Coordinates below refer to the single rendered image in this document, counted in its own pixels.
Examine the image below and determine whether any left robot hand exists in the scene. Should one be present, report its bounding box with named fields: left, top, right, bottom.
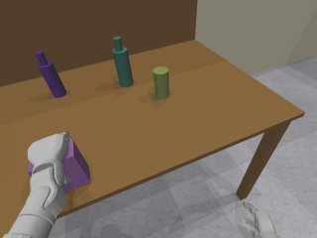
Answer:
left=27, top=131, right=72, bottom=184

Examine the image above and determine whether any table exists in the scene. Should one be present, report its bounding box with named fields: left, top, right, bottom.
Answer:
left=0, top=0, right=305, bottom=238

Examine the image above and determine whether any right robot hand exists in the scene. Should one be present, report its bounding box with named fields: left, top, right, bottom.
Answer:
left=238, top=199, right=276, bottom=238

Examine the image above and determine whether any left robot forearm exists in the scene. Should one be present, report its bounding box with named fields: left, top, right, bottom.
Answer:
left=2, top=160, right=66, bottom=238

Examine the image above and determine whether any sponge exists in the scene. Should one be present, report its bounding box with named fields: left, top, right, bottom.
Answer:
left=27, top=140, right=91, bottom=193

